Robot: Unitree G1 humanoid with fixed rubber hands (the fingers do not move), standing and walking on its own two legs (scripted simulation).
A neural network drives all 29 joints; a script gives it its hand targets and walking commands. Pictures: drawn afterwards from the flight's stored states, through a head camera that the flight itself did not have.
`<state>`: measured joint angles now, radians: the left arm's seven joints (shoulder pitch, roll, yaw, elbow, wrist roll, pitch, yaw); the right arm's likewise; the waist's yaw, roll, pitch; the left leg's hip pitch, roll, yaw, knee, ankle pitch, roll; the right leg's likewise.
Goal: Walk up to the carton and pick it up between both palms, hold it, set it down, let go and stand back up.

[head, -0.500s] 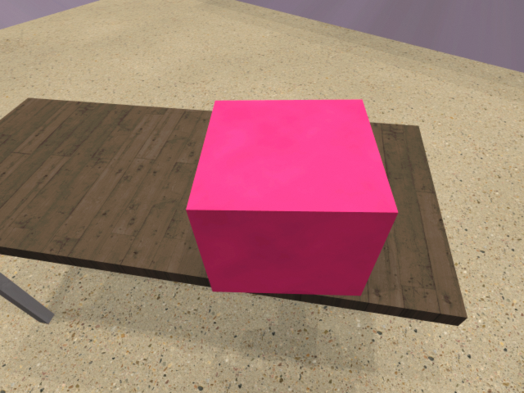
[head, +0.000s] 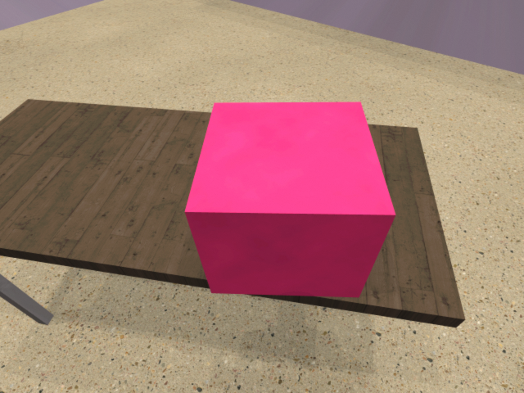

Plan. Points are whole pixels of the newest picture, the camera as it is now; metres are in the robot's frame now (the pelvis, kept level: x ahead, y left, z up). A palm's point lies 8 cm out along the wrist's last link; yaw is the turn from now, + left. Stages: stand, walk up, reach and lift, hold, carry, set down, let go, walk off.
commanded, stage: stand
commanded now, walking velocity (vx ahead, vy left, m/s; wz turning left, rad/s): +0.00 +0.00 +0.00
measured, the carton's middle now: (285, 198) +0.47 -0.01 +0.02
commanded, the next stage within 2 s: walk up in 0.32 s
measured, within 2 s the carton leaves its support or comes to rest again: neither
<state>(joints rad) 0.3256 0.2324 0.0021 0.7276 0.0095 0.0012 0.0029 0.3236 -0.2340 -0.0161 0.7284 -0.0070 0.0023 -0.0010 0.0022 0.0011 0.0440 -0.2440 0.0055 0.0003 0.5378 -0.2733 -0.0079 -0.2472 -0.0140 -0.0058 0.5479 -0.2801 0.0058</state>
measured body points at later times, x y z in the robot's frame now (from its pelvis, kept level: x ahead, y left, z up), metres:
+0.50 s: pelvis +0.00 +0.00 +0.00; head +0.01 +0.00 +0.45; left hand +0.06 +0.25 -0.12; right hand +0.06 -0.25 -0.13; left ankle +0.01 +0.12 -0.73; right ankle +0.01 -0.12 -0.73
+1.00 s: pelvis +0.00 +0.07 -0.01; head +0.02 +0.06 +0.44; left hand +0.12 +0.32 -0.12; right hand +0.04 -0.19 -0.14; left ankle +0.02 +0.16 -0.73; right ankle +0.01 -0.04 -0.74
